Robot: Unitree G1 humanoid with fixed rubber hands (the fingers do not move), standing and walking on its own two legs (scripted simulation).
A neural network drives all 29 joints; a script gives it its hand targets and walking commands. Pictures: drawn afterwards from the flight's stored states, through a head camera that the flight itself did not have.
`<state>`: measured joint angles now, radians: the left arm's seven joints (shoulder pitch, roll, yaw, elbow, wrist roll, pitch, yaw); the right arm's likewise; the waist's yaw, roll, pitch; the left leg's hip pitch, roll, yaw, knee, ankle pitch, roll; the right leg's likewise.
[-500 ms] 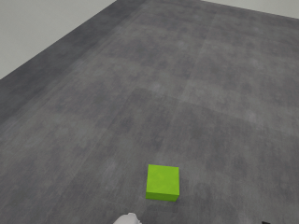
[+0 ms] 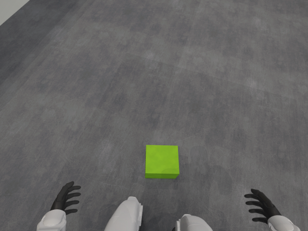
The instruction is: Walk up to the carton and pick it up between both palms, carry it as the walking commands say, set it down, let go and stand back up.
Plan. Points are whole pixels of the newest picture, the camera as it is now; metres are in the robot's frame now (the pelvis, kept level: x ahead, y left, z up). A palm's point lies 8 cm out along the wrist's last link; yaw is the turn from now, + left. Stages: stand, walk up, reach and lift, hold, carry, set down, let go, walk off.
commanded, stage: reach and lift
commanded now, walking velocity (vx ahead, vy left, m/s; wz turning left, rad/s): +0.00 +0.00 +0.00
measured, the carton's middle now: (161, 162) +0.45 -0.05 -0.67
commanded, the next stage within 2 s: none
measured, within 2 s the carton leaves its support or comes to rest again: neither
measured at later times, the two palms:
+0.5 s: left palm (79, 186) +0.23 +0.24 -0.15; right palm (248, 181) +0.25 -0.26 -0.12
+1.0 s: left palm (109, 146) +0.37 +0.18 -0.20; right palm (227, 150) +0.37 -0.25 -0.18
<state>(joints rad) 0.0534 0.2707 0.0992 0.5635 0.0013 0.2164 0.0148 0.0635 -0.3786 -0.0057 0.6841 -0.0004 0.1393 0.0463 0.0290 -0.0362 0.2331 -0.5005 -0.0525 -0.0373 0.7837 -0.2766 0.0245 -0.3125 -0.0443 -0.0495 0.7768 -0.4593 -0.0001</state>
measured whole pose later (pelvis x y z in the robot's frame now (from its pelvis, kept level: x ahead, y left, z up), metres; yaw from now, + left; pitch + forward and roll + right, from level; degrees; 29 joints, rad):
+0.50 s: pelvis -0.01 +0.01 -0.03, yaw -2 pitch +12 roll -2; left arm -0.17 0.19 0.10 0.58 0.00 0.19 0.12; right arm -0.25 -0.37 -0.05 0.73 0.00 0.09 0.08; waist 0.03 -0.01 0.15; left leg -0.88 -0.04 -0.02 0.96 -0.31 0.03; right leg -0.70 -0.03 -0.03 0.98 -0.50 0.00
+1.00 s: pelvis -0.02 -0.01 -0.06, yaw -4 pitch +33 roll -3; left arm -0.66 0.18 0.16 0.71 0.00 0.09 0.12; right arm -0.67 -0.30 -0.10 0.76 0.00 0.06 0.01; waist 0.03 -0.01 0.07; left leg -1.32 0.00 -0.04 1.01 -0.26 0.02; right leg -1.17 0.01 -0.03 1.06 -0.46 0.01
